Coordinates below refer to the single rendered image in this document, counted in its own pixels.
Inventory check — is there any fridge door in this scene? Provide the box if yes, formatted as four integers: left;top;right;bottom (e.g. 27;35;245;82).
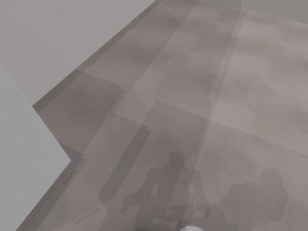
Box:
0;65;70;231

